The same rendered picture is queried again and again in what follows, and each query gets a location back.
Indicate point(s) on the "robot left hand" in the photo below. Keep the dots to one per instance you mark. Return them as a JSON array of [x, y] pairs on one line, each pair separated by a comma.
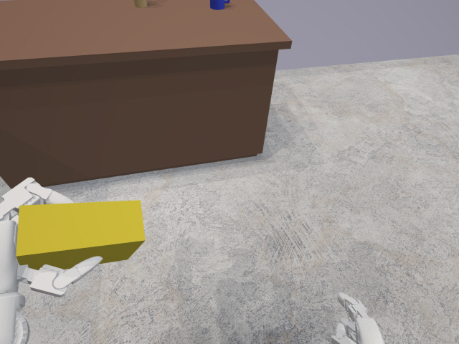
[[48, 279]]

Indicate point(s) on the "robot right hand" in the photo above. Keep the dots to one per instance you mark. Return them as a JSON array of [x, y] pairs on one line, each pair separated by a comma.
[[364, 331]]

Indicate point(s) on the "sponge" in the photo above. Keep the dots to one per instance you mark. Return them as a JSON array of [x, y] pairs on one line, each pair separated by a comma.
[[63, 235]]

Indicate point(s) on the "left robot forearm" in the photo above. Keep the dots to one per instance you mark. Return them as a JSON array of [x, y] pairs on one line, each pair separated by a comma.
[[14, 328]]

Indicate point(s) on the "table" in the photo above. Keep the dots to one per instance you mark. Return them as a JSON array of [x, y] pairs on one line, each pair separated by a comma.
[[94, 89]]

